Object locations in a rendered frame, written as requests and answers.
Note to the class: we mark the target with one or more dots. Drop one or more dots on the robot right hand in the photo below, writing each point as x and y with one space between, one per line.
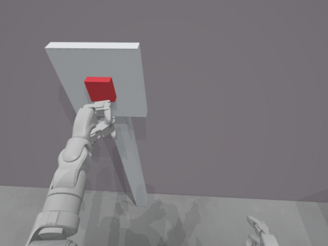
262 231

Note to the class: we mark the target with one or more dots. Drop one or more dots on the button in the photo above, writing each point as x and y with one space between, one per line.
100 88

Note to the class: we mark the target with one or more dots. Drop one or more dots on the robot left hand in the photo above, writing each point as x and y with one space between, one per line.
88 127

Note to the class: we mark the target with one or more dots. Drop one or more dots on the robot left forearm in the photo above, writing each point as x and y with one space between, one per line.
59 217

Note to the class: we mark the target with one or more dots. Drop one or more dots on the panel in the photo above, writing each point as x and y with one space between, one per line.
75 61

